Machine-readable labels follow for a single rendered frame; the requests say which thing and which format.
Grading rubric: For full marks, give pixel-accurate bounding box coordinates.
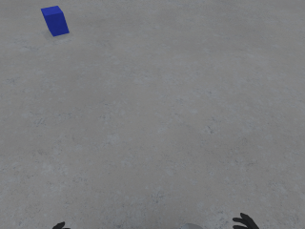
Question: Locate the robot right hand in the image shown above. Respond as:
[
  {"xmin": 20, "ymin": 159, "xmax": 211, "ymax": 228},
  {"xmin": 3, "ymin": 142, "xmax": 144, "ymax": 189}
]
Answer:
[{"xmin": 233, "ymin": 213, "xmax": 259, "ymax": 229}]

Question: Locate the carton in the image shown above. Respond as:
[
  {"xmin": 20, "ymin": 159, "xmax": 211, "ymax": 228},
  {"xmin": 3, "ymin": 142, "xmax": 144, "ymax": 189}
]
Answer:
[{"xmin": 40, "ymin": 6, "xmax": 70, "ymax": 37}]

